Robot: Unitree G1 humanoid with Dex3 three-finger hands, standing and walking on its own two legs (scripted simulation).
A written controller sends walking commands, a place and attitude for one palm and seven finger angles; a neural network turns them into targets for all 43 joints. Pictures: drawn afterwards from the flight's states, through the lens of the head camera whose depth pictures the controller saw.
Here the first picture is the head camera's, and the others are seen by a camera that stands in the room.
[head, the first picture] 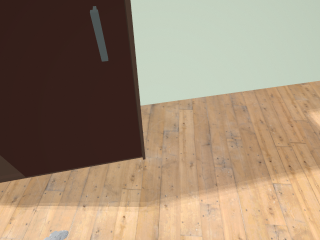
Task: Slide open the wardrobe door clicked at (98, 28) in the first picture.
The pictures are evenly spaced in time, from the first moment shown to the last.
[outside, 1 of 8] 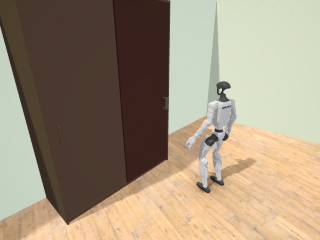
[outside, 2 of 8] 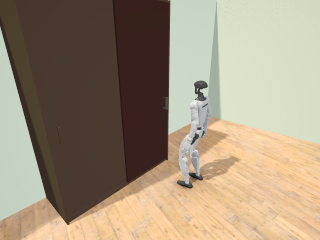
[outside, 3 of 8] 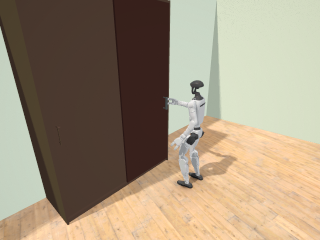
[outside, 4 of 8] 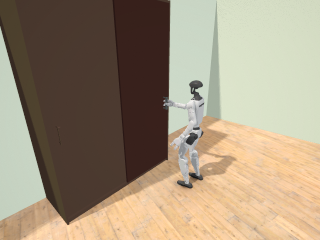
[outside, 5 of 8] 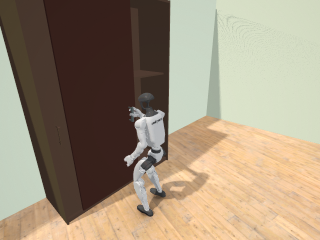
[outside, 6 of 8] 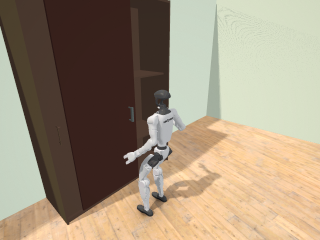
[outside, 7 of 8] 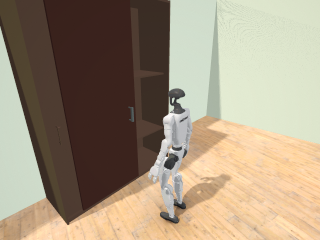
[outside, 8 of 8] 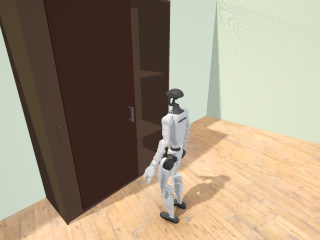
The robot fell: no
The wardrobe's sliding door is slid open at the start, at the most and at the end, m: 0.00 0.60 0.58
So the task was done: yes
